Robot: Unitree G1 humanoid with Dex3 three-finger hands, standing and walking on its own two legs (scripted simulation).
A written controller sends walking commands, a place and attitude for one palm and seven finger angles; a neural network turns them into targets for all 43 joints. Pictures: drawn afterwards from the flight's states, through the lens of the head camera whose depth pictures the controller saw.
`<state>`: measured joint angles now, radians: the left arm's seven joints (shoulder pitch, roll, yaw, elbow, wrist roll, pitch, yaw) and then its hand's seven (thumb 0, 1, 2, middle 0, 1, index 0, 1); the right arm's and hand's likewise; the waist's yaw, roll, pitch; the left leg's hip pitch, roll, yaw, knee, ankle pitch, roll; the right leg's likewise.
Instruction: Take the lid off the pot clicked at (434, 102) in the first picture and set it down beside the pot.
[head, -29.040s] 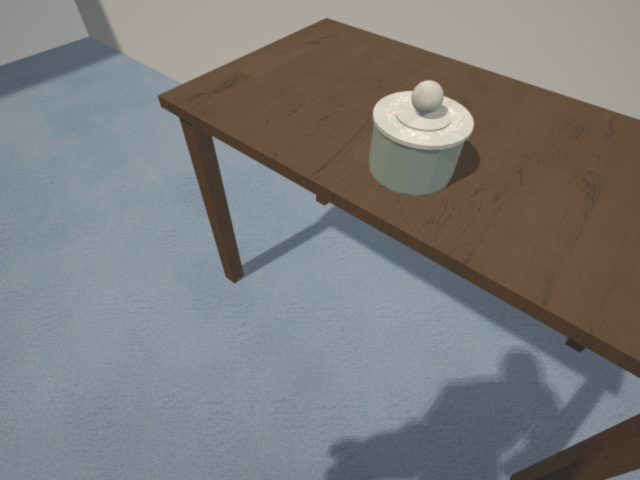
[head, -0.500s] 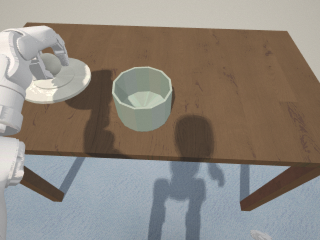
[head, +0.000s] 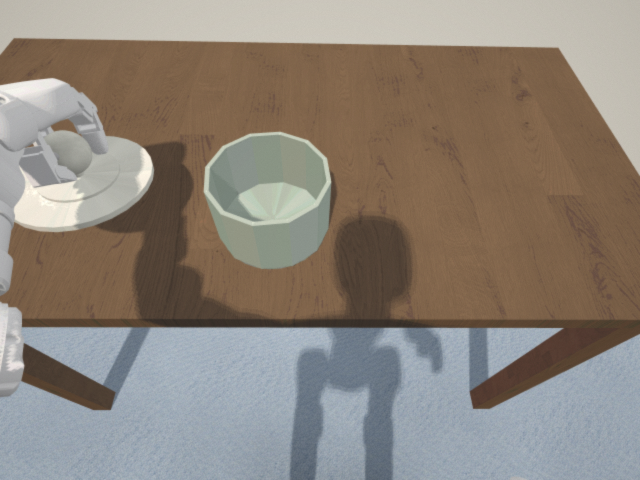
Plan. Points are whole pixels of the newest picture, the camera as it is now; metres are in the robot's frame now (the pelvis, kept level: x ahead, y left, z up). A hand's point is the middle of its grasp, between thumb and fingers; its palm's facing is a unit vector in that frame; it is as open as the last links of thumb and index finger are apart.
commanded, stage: lower the lid onto the table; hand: left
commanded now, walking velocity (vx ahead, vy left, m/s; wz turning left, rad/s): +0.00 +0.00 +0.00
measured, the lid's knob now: (66, 153) +0.47 +0.31 +0.13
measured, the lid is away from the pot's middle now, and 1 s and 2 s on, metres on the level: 0.24 0.23 0.25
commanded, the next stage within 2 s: open the fingers wide in 1.36 s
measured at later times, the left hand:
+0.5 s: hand (63, 188) +0.43 +0.30 +0.11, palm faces -0.48 -0.12 -0.87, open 8.1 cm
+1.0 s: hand (82, 191) +0.45 +0.30 +0.09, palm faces -0.47 -0.12 -0.87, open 8.1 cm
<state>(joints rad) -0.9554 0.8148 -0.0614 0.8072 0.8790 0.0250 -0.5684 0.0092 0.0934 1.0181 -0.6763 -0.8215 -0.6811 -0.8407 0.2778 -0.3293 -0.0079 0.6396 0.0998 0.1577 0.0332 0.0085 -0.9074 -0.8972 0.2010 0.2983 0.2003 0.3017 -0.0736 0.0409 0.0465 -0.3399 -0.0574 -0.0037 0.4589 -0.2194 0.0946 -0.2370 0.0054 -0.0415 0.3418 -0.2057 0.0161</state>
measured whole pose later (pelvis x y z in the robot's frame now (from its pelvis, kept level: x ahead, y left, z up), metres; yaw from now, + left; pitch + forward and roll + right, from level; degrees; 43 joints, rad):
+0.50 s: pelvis -0.01 +0.01 +0.00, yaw +1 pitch +6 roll -3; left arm -1.01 0.75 -0.14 0.93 0.88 -0.04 -0.54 0.01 0.09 1.02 -0.68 -0.82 -0.68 -0.84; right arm 0.26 -0.31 0.01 0.66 0.10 0.16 0.02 0.01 -0.91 -0.90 0.20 0.30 0.20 0.30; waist -0.06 0.03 0.04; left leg -0.38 -0.07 -0.01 0.50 -0.22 0.11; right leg -0.27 0.00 -0.05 0.38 -0.21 0.02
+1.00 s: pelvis +0.00 +0.02 +0.00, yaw -1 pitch +8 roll -3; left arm -0.94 0.76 -0.05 1.00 0.92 -0.13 -0.45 0.01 0.10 1.02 -0.67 -0.82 -0.68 -0.84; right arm 0.33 -0.31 0.00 0.66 0.09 0.16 0.02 0.01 -0.91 -0.90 0.20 0.30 0.20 0.30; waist -0.10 0.03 0.02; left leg -0.41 -0.06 0.02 0.51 -0.23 0.12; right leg -0.31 0.00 -0.02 0.39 -0.21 0.01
